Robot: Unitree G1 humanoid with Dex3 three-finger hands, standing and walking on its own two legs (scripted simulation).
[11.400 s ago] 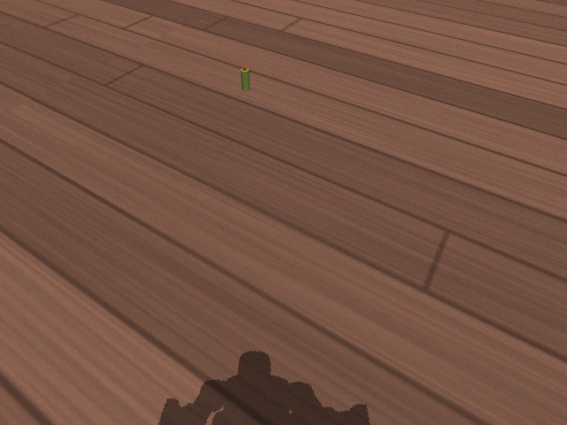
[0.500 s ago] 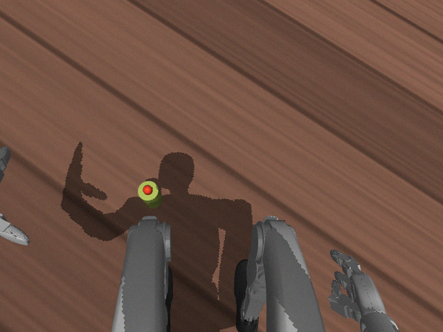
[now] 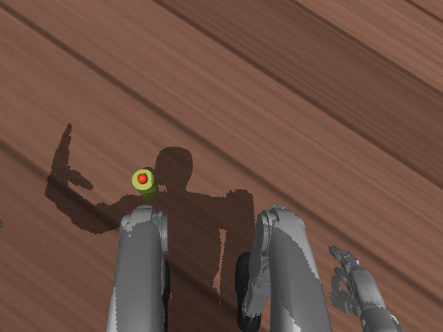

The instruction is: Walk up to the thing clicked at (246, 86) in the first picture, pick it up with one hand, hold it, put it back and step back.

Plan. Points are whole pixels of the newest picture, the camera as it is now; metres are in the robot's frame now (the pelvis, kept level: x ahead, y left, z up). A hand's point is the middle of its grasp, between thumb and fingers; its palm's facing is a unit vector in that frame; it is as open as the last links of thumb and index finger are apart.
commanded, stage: go down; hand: left
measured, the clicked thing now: (146, 184) +0.41 +0.17 -0.34
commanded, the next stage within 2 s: approach in 0.60 s
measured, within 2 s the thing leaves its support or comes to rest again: neither
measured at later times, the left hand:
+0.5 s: hand out of the picture +0.37 +0.36 -0.03, palm faces -0.01 -0.99 -0.10, open 17.7 cm
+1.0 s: hand (29, 166) +0.38 +0.34 -0.09, palm faces -0.02 -1.00 -0.02, open 17.6 cm
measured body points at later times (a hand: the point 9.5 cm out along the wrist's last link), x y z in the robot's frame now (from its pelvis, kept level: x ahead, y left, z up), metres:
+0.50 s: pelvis +0.00 +0.00 -0.02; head +0.20 +0.05 +0.38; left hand +0.37 +0.41 -0.02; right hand +0.16 -0.27 -0.13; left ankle +0.08 +0.12 -0.39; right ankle +0.10 -0.13 -0.39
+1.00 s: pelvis -0.01 +0.00 -0.06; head +0.21 +0.07 +0.33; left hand +0.38 +0.39 -0.09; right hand +0.16 -0.28 -0.15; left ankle +0.08 +0.12 -0.39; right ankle +0.10 -0.13 -0.39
